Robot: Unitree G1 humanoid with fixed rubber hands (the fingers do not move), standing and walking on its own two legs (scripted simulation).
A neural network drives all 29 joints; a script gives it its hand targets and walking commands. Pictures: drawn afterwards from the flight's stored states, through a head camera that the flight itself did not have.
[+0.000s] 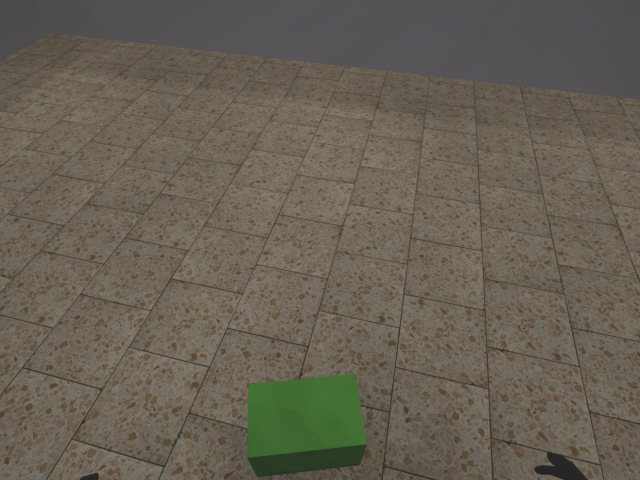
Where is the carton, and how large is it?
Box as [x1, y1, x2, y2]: [247, 374, 366, 476]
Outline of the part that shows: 354,374 249,384 247,457 257,476 359,464 366,445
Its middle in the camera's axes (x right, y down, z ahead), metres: -0.04 +0.51 +1.07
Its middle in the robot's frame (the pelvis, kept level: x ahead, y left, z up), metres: +0.40 +0.04 -0.67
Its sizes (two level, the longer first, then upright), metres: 0.289 0.177 0.212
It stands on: the floor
